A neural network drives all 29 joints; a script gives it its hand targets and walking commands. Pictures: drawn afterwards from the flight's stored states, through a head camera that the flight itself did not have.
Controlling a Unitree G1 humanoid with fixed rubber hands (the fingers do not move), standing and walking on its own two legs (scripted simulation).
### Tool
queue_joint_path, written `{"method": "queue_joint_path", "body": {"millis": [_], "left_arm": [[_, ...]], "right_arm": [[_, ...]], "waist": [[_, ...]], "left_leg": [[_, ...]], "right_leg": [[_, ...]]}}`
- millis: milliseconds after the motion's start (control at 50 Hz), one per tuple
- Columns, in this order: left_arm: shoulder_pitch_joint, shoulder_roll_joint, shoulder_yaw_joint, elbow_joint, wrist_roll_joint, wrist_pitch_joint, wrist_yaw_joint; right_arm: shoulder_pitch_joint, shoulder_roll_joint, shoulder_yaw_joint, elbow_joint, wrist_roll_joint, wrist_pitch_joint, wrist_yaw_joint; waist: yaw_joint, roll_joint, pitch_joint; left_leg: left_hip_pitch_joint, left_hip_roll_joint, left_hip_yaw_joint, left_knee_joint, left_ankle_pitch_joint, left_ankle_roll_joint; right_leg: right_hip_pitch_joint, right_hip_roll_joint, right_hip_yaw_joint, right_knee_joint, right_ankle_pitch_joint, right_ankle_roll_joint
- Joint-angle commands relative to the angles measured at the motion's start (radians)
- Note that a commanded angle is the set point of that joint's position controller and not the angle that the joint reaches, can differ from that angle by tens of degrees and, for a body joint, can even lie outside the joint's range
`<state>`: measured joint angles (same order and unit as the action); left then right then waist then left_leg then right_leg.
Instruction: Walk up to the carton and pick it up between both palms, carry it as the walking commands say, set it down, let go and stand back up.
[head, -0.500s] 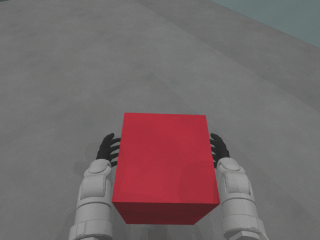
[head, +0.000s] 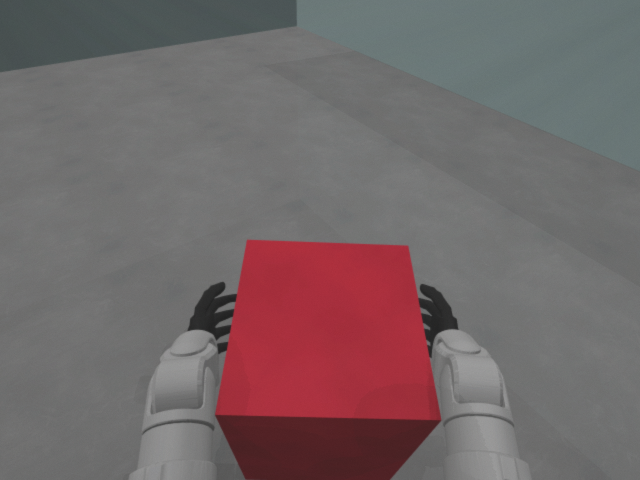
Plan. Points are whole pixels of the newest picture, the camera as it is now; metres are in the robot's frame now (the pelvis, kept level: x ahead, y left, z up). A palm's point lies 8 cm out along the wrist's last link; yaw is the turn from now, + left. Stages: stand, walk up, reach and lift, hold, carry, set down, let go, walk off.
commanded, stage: reach and lift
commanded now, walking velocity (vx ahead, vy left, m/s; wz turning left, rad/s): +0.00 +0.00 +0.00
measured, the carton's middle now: (322, 369) +0.30 +0.01 -0.02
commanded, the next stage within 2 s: hold in 1.16 s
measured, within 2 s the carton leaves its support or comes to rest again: neither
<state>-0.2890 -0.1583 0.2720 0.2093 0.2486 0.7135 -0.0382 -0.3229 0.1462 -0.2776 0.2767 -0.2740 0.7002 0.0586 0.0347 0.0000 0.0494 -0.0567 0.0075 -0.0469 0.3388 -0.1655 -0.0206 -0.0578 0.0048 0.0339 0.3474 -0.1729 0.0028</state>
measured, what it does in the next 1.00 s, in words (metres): stands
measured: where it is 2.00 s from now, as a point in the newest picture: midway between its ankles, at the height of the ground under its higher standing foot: outside the picture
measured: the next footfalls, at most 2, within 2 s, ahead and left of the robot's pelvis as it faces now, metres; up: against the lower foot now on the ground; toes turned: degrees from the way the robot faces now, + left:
none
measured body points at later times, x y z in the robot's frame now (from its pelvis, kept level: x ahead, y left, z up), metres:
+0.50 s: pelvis +0.00 +0.01 +0.00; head -0.02 +0.01 +0.45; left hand +0.31 +0.15 +0.04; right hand +0.31 -0.15 +0.04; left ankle +0.02 +0.13 -0.75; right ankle +0.02 -0.12 -0.75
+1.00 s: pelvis +0.00 +0.01 +0.00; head -0.03 +0.01 +0.45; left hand +0.30 +0.16 +0.04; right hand +0.30 -0.15 +0.04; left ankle +0.02 +0.13 -0.75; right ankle +0.02 -0.12 -0.75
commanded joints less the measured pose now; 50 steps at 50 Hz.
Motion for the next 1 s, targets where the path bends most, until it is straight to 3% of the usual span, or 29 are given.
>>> {"method": "queue_joint_path", "body": {"millis": [0,160,640,980], "left_arm": [[-0.457,-0.833,-0.530,0.012,-0.186,0.008,-0.174],[-0.479,-0.840,-0.551,-0.007,-0.197,0.013,-0.164],[-0.369,-0.838,-0.585,-0.058,-0.195,0.017,-0.154],[-0.333,-0.806,-0.598,-0.105,-0.201,0.023,-0.158]], "right_arm": [[-0.492,0.822,0.532,-0.023,0.209,-0.008,0.185],[-0.507,0.807,0.524,-0.046,0.216,0.003,0.180],[-0.405,0.794,0.579,-0.148,0.231,0.023,0.167],[-0.356,0.798,0.607,-0.182,0.241,0.033,0.155]], "waist": [[-0.011,-0.001,-0.182],[-0.035,0.009,-0.215],[-0.040,0.003,-0.236],[-0.043,0.000,-0.203]], "left_leg": [[0.035,-0.109,0.009,-0.047,0.065,0.012],[0.025,-0.104,0.005,-0.033,0.066,0.006],[0.059,-0.108,-0.006,-0.032,0.189,0.009],[0.021,-0.112,-0.001,-0.037,0.111,0.017]], "right_leg": [[0.022,0.087,0.017,-0.072,0.031,-0.016],[0.035,0.089,0.012,-0.053,0.051,-0.017],[0.065,0.098,0.007,-0.056,0.170,-0.005],[0.055,0.093,0.007,-0.059,0.109,-0.002]]}}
